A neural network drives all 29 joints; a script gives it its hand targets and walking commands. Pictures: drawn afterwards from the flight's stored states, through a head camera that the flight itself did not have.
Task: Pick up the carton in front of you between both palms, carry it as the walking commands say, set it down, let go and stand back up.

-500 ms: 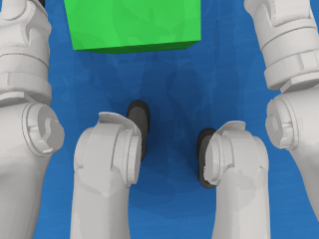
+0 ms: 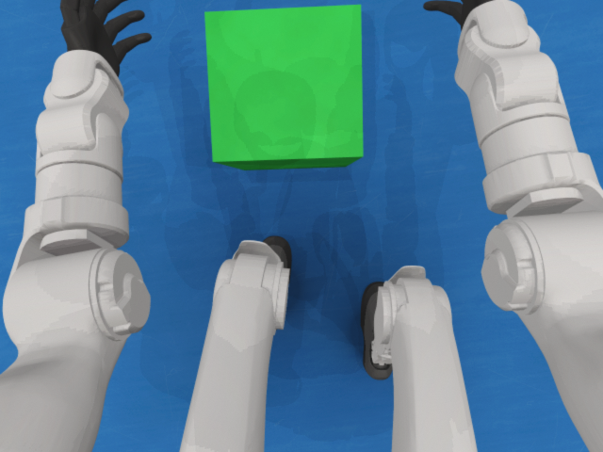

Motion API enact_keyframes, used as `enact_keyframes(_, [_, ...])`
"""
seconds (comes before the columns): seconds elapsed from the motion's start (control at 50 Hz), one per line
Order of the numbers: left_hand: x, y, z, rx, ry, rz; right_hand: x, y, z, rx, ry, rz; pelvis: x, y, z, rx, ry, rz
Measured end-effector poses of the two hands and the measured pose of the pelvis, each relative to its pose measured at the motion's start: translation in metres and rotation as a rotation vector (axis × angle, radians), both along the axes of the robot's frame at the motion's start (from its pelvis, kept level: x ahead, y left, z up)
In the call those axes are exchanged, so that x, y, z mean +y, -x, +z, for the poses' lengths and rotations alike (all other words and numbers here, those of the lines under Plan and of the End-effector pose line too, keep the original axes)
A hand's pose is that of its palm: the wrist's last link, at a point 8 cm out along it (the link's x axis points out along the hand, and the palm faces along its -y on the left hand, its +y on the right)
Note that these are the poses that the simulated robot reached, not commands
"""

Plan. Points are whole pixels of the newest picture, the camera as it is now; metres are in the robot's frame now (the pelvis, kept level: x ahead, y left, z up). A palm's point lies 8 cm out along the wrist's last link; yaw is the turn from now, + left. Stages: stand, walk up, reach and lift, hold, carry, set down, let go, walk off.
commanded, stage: set down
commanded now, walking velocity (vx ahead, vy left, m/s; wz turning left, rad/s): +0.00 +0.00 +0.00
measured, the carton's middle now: (289, 105) +0.52 +0.12 -0.36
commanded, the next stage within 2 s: let go in 0.44 s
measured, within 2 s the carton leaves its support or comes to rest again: neither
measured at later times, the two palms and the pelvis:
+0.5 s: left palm out of the picture +0.48 +0.31 +0.04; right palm out of the picture +0.58 -0.08 +0.04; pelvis +0.02 +0.00 +0.14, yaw +1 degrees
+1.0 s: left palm out of the picture +0.35 +0.30 +0.15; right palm out of the picture +0.43 -0.13 +0.14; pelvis +0.08 +0.03 +0.24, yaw +3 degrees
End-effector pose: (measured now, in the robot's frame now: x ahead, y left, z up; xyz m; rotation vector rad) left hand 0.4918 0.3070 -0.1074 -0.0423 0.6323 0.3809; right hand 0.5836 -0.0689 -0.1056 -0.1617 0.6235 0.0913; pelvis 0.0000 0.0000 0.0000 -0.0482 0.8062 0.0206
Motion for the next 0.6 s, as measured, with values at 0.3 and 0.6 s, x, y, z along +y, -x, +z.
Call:
enact_keyframes(0.3, [0.008,0.006,0.095,-0.005,0.008,-0.009,-0.002,-0.001,0.095,0.001,-0.001,0.008,0.001,-0.017,0.083,0.022,0.000,0.016])
enact_keyframes(0.6, [0.003,0.019,0.164,0.035,-0.022,-0.090,-0.013,0.022,0.165,0.022,0.041,-0.012,0.008,-0.032,0.158,-0.019,0.005,0.019])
